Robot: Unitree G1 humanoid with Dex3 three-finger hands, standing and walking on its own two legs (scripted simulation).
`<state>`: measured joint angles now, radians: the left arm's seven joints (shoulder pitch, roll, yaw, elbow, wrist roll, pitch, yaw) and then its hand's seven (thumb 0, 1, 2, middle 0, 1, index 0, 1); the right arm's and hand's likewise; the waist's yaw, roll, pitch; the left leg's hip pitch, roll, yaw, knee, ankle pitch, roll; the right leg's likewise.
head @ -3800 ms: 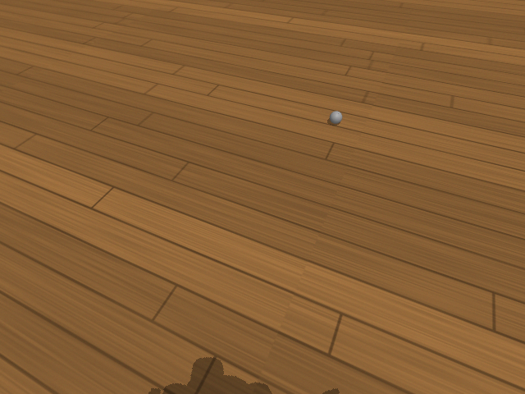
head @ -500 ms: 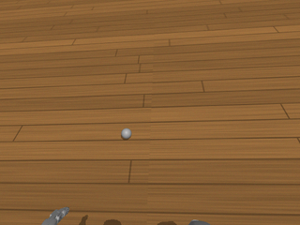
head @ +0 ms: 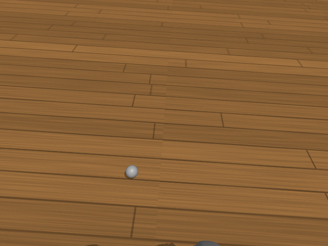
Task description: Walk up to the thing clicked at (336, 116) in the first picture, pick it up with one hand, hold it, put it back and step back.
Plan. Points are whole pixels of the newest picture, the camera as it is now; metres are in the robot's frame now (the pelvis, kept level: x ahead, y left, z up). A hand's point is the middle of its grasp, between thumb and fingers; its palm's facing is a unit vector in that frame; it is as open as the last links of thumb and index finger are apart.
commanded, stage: walk up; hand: left
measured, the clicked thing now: (131, 171) +0.68 +0.21 -0.72
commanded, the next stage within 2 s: none
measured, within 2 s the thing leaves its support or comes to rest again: neither
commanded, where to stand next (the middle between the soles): +0.31 -0.03 m, yaw +1 degrees
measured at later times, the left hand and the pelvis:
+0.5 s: hand (90, 209) +0.24 +0.23 -0.11, palm faces -0.03 -0.91 -0.42, open 7.3 cm; pelvis +0.17 -0.04 +0.00, yaw +0 degrees
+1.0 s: hand (94, 192) +0.31 +0.24 -0.16, palm faces -0.04 -0.92 -0.40, open 7.3 cm; pelvis +0.26 -0.03 -0.01, yaw +0 degrees
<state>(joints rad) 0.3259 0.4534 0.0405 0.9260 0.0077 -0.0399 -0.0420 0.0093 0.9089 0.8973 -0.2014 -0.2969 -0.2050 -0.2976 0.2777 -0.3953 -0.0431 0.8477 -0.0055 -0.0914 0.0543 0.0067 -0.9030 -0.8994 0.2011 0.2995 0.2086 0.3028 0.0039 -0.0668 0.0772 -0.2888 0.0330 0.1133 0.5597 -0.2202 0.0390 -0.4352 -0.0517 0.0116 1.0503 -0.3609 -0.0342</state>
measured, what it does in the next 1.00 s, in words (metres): walks ahead: right foot, then left foot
